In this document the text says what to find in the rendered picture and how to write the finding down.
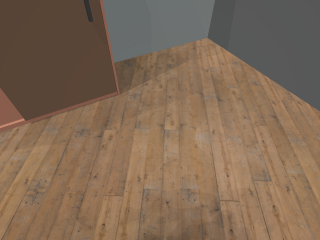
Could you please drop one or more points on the wardrobe door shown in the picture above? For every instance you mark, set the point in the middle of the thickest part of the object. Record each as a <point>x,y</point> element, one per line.
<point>8,112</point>
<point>51,56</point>

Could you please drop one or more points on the handle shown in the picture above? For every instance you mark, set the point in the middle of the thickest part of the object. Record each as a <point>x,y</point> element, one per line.
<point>88,10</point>

